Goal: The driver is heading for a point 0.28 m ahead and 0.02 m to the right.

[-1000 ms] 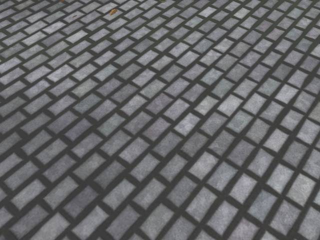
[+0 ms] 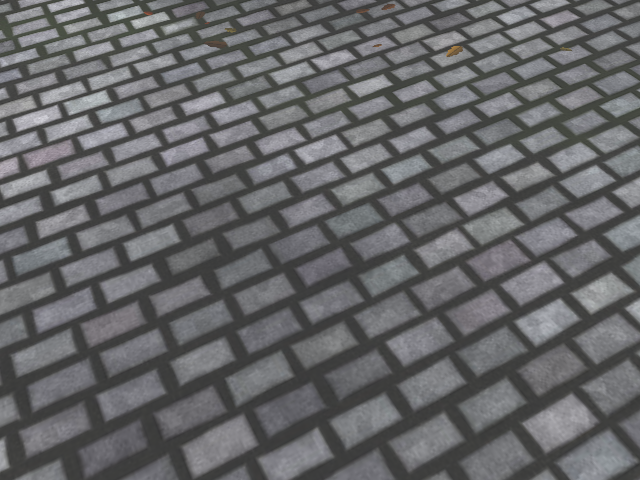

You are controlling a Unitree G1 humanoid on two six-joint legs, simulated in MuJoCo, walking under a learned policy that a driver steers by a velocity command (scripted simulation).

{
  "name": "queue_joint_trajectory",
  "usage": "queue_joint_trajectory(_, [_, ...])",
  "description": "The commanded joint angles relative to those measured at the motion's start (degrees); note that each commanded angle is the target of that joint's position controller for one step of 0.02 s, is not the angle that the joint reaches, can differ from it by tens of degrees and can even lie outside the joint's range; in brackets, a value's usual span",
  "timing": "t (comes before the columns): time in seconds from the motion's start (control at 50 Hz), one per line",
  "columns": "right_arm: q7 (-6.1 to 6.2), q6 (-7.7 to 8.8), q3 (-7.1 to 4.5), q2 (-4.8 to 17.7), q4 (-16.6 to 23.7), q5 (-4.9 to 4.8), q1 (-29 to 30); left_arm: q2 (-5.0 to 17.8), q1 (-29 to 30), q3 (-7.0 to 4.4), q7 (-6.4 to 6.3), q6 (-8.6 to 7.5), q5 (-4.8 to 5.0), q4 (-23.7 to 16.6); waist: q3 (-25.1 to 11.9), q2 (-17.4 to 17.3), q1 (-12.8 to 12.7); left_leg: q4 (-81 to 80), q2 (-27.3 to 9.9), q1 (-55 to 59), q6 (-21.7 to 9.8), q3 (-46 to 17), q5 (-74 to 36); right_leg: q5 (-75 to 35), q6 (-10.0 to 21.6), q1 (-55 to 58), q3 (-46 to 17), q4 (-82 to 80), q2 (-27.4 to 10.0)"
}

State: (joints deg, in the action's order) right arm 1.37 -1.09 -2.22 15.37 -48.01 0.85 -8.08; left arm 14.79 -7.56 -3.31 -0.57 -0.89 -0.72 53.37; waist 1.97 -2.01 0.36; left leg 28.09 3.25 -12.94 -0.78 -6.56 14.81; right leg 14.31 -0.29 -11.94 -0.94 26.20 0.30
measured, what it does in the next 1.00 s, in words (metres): stands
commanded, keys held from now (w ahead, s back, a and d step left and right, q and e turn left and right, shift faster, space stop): no key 1.00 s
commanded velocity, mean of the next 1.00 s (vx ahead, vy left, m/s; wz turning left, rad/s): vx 0.00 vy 0.00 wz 0.02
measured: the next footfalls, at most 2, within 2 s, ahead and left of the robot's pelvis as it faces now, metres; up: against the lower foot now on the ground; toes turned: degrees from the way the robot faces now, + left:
right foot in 1.68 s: +0.22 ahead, -0.10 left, +0.00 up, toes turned -1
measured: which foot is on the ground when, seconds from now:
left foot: down 0.00-1.00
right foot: down 0.00-1.00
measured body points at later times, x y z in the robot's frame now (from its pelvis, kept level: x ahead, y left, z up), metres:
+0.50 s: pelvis +0.00 -0.01 +0.00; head +0.01 -0.02 +0.45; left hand +0.09 +0.25 -0.14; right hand +0.07 -0.28 -0.14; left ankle +0.00 +0.11 -0.74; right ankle +0.00 -0.13 -0.74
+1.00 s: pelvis +0.00 -0.02 +0.00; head +0.01 -0.03 +0.45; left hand +0.05 +0.24 -0.15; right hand +0.04 -0.28 -0.15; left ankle +0.00 +0.11 -0.74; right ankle +0.00 -0.13 -0.74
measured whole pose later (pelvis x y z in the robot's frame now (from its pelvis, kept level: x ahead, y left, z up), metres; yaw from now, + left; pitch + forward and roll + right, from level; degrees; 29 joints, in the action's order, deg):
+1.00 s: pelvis +0.00 -0.02 +0.00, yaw -1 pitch -2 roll +0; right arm 2.3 -0.3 -1.3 13.4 -61.8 0.2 -11.7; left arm 13.8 -11.0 -0.1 -1.4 -1.0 -0.2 61.9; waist 2.5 -0.1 -0.4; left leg 26.5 1.5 -10.5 1.1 -6.2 14.4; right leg 14.6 1.5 -10.8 -0.9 27.0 1.7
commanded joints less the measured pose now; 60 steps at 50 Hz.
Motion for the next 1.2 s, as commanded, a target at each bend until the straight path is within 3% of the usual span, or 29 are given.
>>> queue_joint_trajectory(0.02, [0.23, -0.07, -1.92, 7.4, 2.1, -0.07, -0.3, 8.3, 3.5, -1.0, 0.08, -1.74, 0.1, -2.7, -4.6, 7.4, 0.8, -2.3, -3.7, 3.0, -0.5, -2.2, -10.1, -11.4, 3.8, 1.7, -6.9, -5.4, -7.1])
queue_joint_trajectory(0.14, [0.03, 0.45, -1.82, 6.4, -0.7, -0.35, -0.4, 7.6, 1.9, -0.21, -0.6, -1.16, 0.44, -0.3, -3.3, 2.8, -0.5, -3.8, -3.7, 2.7, -0.9, -2.6, -12.6, -9.8, 2.7, 2.7, -4.1, -3.4, -4.4])
queue_joint_trajectory(0.24, [0.24, 0.74, -1.67, 6.3, -3.0, -0.38, -0.9, 7.3, 2.0, 0.26, -0.58, -0.71, 0.43, 1.2, -2.4, 1.4, -0.7, -4.5, -3.8, 2.6, -0.6, -2.5, -12.1, -8.5, 2.5, 2.7, -3.4, -3.3, -3.5])
queue_joint_trajectory(0.62, [0.8, 1.17, -0.8, 5.6, -9.4, -0.56, -2.6, 6.7, -0.6, 1.49, -0.79, -0.38, 0.41, 5.7, -0.9, 2.1, -0.6, -5.1, -3.5, 2.6, 0.0, -1.1, -9.7, -5.2, 2.3, 1.3, -2.8, -4.4, -2.1])
queue_joint_trajectory(1.06, [1.24, 1.26, 0.13, 3.9, -12.9, -0.66, -5.7, 5.3, -5.3, 2.23, -1.0, -0.5, 0.55, 6.9, 0.1, 2.0, -0.7, -5.1, -3.2, 1.5, 0.7, 0.1, -8.4, -4.3, 2.8, 0.3, -3.0, -4.8, -1.7])
queue_joint_trajectory(1.1, [1.36, 1.18, 0.4, 2.9, -13.5, -0.85, -6.8, 5.6, -6.6, 2.04, -1.25, -0.26, 0.81, 7.5, -0.3, 3.5, -0.9, -3.4, -1.0, 0.4, 0.4, 2.5, 3.9, 11.3, 3.7, 0.1, -3.5, -6.5, -1.2])
queue_joint_trajectory(1.12, [1.42, 1.33, 0.28, 3.2, -13.1, -1.11, -6.4, 7.4, -6.9, 1.44, -1.44, -0.13, 1.24, 7.3, 1.2, 5.4, -1.2, -0.3, 0.4, -2.6, -0.1, 4.2, 11.6, 21.2, 5.3, -0.9, -5.9, -7.9, -2.4])
queue_joint_trajectory(1.16, [1.05, 2.64, 0.47, 2.6, -11.2, -1.34, -3.9, 10.2, -10.3, 0.42, -1.57, -0.55, 1.68, 7.4, 4.1, 10.5, -2.6, 8.6, 0.4, -10.7, -0.6, 6.5, 13.8, 34.7, 10.7, -0.2, -18.6, -14.8, -11.2])
queue_joint_trajectory(1.18, [0.69, 3.56, 0.64, 2.0, -10.3, -1.55, -2.8, 11.5, -11.2, -0.21, -1.59, -1.02, 1.78, 7.3, 5.6, 11.8, -3.0, 14.0, -1.9, -12.1, -0.8, 6.5, 10.9, 35.6, 13.7, -1.5, -25.6, -17.9, -16.5])
queue_joint_trajectory(1.2, [0.28, 4.34, 0.44, 2.4, -10.1, -1.8, -2.5, 11.4, -10.8, -0.4, -1.58, -1.55, 1.55, 6.8, 6.6, 10.9, -2.7, 18.0, -3.9, -14.1, -1.2, 5.6, 10.7, 33.4, 15.3, -2.0, -28.4, -19.1, -18.8])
